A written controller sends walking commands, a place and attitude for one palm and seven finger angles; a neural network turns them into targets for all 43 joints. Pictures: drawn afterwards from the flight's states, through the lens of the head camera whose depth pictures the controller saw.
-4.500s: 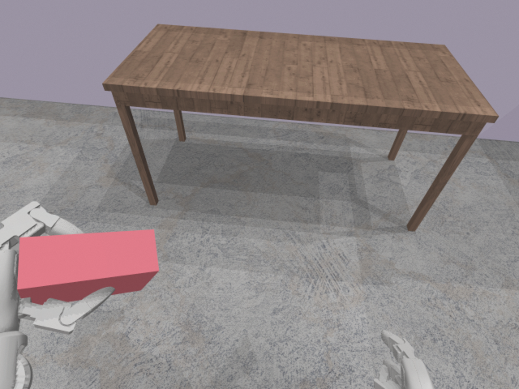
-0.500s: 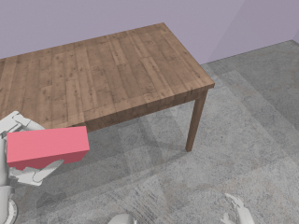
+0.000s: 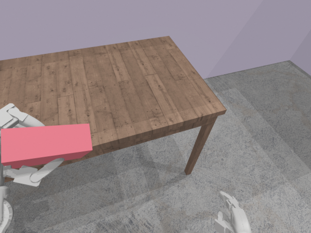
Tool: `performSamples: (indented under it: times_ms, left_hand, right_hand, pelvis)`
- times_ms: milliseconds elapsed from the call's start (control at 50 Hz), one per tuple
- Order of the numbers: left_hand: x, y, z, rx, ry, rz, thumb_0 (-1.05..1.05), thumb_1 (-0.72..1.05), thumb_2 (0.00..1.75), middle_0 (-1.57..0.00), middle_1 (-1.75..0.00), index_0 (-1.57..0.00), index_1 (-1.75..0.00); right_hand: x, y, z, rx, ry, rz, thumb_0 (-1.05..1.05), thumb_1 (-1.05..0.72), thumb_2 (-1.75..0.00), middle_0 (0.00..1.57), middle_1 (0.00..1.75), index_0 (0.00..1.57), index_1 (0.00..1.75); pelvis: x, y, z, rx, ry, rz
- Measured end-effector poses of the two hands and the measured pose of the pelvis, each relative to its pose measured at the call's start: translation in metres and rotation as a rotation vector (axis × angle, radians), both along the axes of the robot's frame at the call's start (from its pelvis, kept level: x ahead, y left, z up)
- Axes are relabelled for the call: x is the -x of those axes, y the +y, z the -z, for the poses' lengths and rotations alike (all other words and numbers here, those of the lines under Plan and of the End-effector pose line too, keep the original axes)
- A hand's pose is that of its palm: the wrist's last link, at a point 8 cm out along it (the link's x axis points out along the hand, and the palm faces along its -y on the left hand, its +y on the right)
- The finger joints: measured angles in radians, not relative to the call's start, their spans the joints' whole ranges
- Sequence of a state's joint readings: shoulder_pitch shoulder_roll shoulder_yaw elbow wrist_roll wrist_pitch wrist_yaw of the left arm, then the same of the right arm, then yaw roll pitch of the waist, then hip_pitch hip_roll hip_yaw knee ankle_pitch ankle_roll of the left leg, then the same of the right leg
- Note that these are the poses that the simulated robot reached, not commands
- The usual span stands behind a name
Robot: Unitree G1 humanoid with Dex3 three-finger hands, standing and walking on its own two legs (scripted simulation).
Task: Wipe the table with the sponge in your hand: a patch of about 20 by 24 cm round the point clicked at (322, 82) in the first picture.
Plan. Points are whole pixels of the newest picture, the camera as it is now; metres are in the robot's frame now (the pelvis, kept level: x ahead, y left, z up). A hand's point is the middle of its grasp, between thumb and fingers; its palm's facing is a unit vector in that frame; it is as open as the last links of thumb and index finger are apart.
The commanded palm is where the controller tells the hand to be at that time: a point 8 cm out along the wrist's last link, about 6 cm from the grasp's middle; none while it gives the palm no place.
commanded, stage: take the last steps up to it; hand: left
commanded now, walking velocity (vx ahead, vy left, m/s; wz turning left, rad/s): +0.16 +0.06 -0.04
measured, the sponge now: (61, 144) +0.25 +0.20 +0.16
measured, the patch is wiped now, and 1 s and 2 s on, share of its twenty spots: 0.00 0.00 0.00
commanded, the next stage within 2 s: come to a stop and stand still in 0.02 s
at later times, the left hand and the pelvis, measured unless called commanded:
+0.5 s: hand (72, 135) +0.25 +0.17 +0.18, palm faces +0.32 -0.80 -0.51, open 9.4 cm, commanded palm +0.19 +0.24 +0.19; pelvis +0.02 -0.04 +0.01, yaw +0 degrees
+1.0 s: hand (14, 158) +0.22 +0.28 +0.15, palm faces +0.32 -0.86 -0.41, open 9.4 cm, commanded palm +0.15 +0.32 +0.19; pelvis -0.02 +0.04 +0.01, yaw -2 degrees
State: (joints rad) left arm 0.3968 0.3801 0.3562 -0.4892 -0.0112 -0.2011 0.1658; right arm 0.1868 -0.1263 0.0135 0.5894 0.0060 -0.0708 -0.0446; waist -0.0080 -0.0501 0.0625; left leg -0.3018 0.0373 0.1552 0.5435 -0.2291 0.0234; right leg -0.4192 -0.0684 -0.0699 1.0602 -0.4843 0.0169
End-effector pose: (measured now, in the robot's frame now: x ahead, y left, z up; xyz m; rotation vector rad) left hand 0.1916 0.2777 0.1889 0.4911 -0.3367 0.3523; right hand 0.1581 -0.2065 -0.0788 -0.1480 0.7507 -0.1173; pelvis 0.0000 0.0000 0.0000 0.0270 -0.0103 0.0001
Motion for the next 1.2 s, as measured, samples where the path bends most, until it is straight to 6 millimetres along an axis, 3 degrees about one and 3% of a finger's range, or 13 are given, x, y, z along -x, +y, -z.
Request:
performSamples:
  times_ms: [60,140,280,400,540,620,700,760,900,960,1080,1140,1200]
  left_hand:
    - [0.0,-0.013,-0.013,-0.033,-0.007,0.035,0.0,-0.43,0.99,-0.83,-1.34,-0.83,-1.34]
    - [0.0,-0.027,-0.03,-0.11,-0.002,0.032,0.0,-0.43,0.99,-0.83,-1.34,-0.83,-1.34]
    - [-0.017,-0.038,-0.013,-0.077,0.1,-0.088,0.0,-0.43,0.99,-0.83,-1.34,-0.83,-1.34]
    - [-0.031,-0.056,0.002,-0.031,0.182,-0.052,0.0,-0.43,0.99,-0.83,-1.34,-0.83,-1.34]
    - [-0.02,-0.063,-0.022,-0.108,0.114,0.046,0.0,-0.43,1.0,-0.83,-1.34,-0.83,-1.34]
    - [-0.006,-0.044,-0.031,-0.151,0.053,0.06,0.0,-0.43,1.0,-0.83,-1.34,-0.83,-1.34]
    - [-0.005,0.011,-0.062,-0.267,-0.165,-0.03,0.0,-0.43,1.0,-0.83,-1.34,-0.83,-1.34]
    - [0.002,0.043,-0.052,-0.157,-0.186,-0.106,0.0,-0.43,1.0,-0.83,-1.34,-0.83,-1.34]
    - [0.013,0.021,0.021,0.1,0.045,0.051,0.0,-0.43,1.0,-0.83,-1.34,-0.82,-1.34]
    - [0.011,0.029,0.031,0.073,0.105,0.074,0.0,-0.43,1.0,-0.83,-1.34,-0.82,-1.34]
    - [0.011,0.067,-0.003,-0.051,0.028,-0.005,0.0,-0.43,1.0,-0.83,-1.34,-0.82,-1.34]
    - [0.016,0.07,-0.025,-0.074,-0.053,-0.016,0.0,-0.43,1.0,-0.83,-1.34,-0.82,-1.34]
    - [0.02,0.066,-0.028,-0.056,-0.072,-0.011,0.0,-0.43,1.0,-0.83,-1.35,-0.82,-1.34]
  right_hand:
    - [-0.007,0.011,0.0,-0.041,-0.008,-0.031,0.01,-0.91,-0.9,0.21,0.29,0.2,0.3]
    - [-0.016,0.009,0.009,-0.076,0.004,-0.053,0.01,-0.9,-0.9,0.21,0.3,0.2,0.3]
    - [-0.027,-0.036,0.032,-0.072,0.064,-0.032,0.01,-0.91,-0.9,0.21,0.3,0.2,0.3]
    - [-0.03,-0.081,0.012,0.026,0.058,0.023,0.02,-0.91,-0.9,0.21,0.29,0.2,0.3]
    - [-0.028,-0.097,-0.012,0.108,0.021,0.059,0.02,-0.91,-0.9,0.2,0.29,0.19,0.3]
    - [-0.02,-0.084,-0.015,0.13,0.002,0.047,0.01,-0.91,-0.9,0.2,0.29,0.19,0.3]
    - [-0.009,-0.056,-0.003,0.107,-0.007,-0.054,0.01,-0.91,-0.9,0.2,0.29,0.19,0.3]
    - [0.008,-0.034,-0.003,0.061,-0.015,-0.084,0.01,-0.91,-0.9,0.2,0.29,0.2,0.3]
    - [0.049,0.013,-0.007,0.034,0.01,-0.055,0.02,-0.91,-0.9,0.21,0.29,0.2,0.3]
    - [0.055,0.029,-0.008,0.041,0.03,-0.058,0.02,-0.91,-0.9,0.21,0.3,0.2,0.3]
    - [0.041,0.049,-0.012,0.04,0.004,-0.091,0.02,-0.9,-0.9,0.21,0.3,0.2,0.3]
    - [0.027,0.052,-0.015,0.04,-0.027,-0.109,0.02,-0.9,-0.9,0.21,0.3,0.2,0.3]
    - [0.012,0.052,-0.018,0.04,-0.055,-0.111,0.02,-0.9,-0.9,0.21,0.3,0.2,0.3]
  pelvis:
    - [-0.007,-0.004,-0.003,0.004,0.011,0.002]
    - [-0.017,-0.013,-0.005,0.005,0.023,0.003]
    - [-0.033,-0.035,-0.002,-0.003,0.012,-0.002]
    - [-0.032,-0.044,-0.012,-0.049,0.015,0.001]
    - [-0.021,-0.041,-0.014,-0.041,0.025,0.008]
    - [-0.013,-0.031,-0.008,-0.01,0.019,-0.004]
    - [0.003,-0.023,0.003,0.028,0.008,-0.023]
    - [0.007,-0.008,0.004,0.038,0.003,0.015]
    - [0.011,0.034,-0.005,0.038,-0.021,0.04]
    - [0.015,0.041,-0.007,0.033,-0.02,0.03]
    - [0.02,0.052,-0.008,0.038,-0.015,0.028]
    - [0.017,0.057,-0.009,0.041,-0.015,0.026]
    - [0.011,0.06,-0.01,0.039,-0.012,0.025]
